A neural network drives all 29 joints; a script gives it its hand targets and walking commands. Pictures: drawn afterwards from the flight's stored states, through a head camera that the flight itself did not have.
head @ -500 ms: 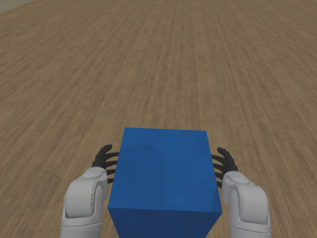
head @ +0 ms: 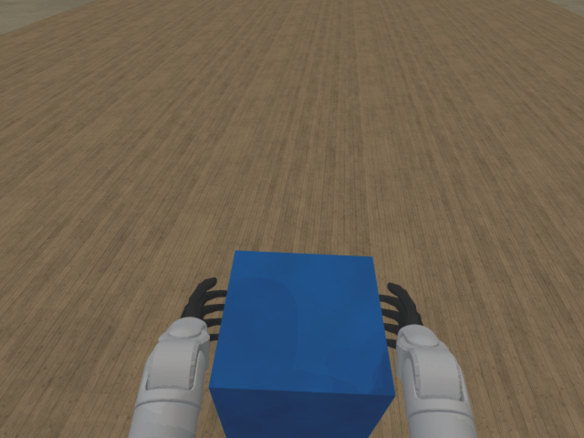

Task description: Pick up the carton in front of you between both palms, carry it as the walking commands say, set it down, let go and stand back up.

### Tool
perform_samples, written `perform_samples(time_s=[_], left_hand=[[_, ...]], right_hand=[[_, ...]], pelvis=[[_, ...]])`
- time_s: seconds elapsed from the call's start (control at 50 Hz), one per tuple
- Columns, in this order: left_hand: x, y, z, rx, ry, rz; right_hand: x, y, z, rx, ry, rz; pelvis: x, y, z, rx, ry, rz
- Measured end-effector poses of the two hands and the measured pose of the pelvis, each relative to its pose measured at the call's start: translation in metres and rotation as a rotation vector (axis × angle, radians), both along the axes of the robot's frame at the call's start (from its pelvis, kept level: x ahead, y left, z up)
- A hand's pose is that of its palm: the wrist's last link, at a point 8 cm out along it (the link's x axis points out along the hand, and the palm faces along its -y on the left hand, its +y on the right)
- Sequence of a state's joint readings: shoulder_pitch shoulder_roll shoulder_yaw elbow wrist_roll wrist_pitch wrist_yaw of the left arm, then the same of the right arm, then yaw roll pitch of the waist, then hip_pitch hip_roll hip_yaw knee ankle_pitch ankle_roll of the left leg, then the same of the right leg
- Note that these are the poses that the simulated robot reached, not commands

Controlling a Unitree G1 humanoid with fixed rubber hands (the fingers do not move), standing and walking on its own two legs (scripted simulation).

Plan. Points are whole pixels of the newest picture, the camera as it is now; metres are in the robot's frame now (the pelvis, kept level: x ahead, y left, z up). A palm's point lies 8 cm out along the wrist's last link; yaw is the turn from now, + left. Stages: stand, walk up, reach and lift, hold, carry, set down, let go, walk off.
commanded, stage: carry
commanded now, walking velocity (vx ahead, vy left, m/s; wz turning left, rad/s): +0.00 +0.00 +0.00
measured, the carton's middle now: (298, 353) +0.29 +0.00 -0.05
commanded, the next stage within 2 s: hold in 0.80 s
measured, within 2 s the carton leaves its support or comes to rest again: neither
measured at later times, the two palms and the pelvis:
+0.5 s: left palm (189, 343) +0.25 +0.15 +0.03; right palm (412, 349) +0.26 -0.15 +0.04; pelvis -0.03 +0.00 +0.00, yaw +0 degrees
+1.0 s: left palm (184, 359) +0.23 +0.15 +0.04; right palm (417, 364) +0.23 -0.15 +0.04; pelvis -0.04 +0.00 +0.01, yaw +0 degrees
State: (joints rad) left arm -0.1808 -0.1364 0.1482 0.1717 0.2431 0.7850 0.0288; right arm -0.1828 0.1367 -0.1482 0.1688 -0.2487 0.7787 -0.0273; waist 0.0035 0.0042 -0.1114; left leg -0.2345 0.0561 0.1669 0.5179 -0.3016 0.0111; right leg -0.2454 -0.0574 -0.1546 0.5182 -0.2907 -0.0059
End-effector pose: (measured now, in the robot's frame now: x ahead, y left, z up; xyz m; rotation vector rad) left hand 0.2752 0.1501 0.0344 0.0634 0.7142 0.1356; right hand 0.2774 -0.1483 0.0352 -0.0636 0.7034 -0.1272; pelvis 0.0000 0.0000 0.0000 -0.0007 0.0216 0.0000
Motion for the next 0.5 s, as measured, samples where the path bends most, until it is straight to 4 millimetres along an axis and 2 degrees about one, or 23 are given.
perform_samples(time_s=[0.18, 0.5], left_hand=[[-0.004, -0.001, 0.001, -0.009, -0.047, 0.004], [-0.022, 0.0, 0.0, -0.008, -0.029, 0.01]], right_hand=[[-0.004, -0.001, 0.002, 0.009, -0.047, -0.011], [-0.02, 0.0, 0.001, 0.009, -0.029, -0.004]], pelvis=[[-0.017, 0.0, 0.001, 0.0, 0.003, 0.002], [-0.026, -0.001, 0.0, -0.001, 0.005, 0.003]])
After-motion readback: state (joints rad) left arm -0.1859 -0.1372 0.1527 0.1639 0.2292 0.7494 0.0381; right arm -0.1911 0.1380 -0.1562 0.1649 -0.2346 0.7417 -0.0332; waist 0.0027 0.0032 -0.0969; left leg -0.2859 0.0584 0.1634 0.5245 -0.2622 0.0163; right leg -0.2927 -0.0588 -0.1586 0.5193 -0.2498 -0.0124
